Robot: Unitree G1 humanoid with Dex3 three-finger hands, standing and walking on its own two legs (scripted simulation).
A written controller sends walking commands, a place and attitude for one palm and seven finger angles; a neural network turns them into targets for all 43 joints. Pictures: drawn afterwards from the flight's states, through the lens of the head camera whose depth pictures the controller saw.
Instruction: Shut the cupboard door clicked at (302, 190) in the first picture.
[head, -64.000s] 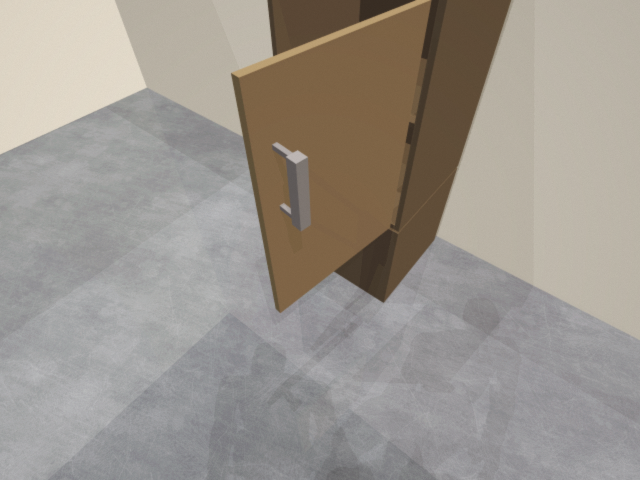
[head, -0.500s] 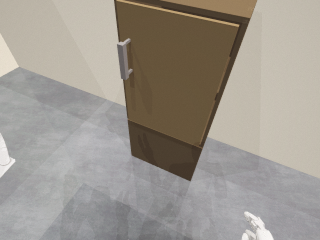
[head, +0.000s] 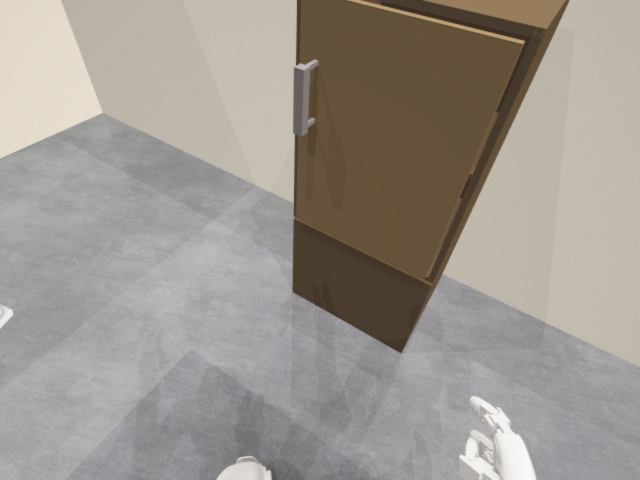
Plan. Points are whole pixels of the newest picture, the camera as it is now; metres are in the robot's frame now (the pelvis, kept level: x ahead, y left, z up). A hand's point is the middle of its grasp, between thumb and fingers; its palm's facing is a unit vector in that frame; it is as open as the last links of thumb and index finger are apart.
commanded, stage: stop stepping back and stand still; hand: left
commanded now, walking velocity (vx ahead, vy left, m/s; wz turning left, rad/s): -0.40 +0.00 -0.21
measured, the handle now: (306, 98) +0.84 +0.08 +0.08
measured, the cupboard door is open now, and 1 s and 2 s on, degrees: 0 0 0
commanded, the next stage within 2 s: let the arm hang, fingers relaxed in 0.90 s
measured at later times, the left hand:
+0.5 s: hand out of the picture +0.14 +0.26 +0.21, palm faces +0.29 -0.83 -0.47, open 7.4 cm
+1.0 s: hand out of the picture +0.16 +0.27 +0.20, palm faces +0.29 -0.83 -0.48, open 7.4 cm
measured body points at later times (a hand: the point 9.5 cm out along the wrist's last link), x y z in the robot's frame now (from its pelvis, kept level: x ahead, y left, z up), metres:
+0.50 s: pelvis -0.10 +0.03 +0.03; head -0.11 +0.05 +0.48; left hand +0.12 +0.30 +0.23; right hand +0.01 -0.22 -0.05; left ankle +0.03 +0.12 -0.70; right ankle -0.14 -0.03 -0.71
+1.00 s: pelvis -0.08 +0.05 +0.02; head -0.08 +0.05 +0.47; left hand +0.14 +0.32 +0.22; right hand +0.02 -0.19 -0.07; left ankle -0.01 +0.17 -0.71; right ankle -0.15 -0.03 -0.71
